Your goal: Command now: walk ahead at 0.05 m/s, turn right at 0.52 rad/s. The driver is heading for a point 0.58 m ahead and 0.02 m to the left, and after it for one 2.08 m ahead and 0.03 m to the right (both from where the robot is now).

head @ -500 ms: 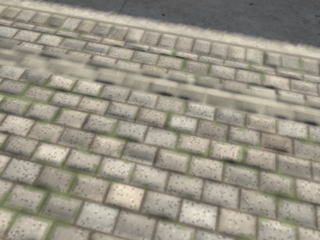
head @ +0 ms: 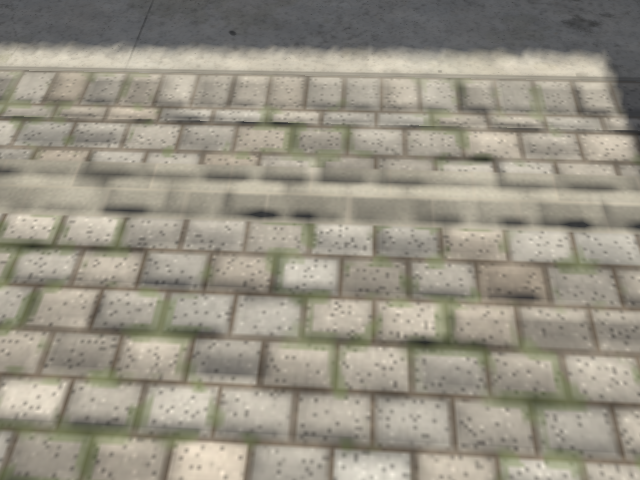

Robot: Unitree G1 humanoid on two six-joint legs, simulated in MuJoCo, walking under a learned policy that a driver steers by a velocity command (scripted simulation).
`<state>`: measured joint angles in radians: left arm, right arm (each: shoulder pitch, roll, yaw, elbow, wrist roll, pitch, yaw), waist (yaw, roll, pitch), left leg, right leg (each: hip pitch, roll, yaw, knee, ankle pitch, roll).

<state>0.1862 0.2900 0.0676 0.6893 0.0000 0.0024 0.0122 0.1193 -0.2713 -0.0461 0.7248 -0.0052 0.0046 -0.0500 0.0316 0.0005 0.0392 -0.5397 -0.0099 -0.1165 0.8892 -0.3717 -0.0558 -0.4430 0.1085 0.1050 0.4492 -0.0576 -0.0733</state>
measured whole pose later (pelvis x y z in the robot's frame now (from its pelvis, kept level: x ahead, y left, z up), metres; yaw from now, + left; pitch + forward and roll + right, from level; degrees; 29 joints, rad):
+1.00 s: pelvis +0.03 +0.03 +0.00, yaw -8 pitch -1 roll +0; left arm 0.30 0.22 0.03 0.76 -0.01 -0.02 0.02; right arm 0.27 -0.24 -0.05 0.83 0.02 -0.04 -0.02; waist 0.00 -0.01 -0.01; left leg -0.31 0.00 0.01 0.71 -0.43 0.03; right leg -0.21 0.00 0.05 0.60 -0.38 -0.02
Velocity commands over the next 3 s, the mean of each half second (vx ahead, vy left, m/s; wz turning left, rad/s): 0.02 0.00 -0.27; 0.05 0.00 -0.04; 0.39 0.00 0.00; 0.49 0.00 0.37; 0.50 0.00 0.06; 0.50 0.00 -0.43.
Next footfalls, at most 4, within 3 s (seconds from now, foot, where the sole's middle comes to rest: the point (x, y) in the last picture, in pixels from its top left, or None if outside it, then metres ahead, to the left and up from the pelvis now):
0.18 left None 0.09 0.16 -0.77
0.50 right None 0.02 -0.10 -0.77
1.54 right None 0.41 -0.15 -0.77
2.10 left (312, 350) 0.71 0.09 -0.77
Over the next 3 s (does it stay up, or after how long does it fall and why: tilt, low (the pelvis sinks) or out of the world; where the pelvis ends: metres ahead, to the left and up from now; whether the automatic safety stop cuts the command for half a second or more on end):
stays up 1.07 -0.02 0.01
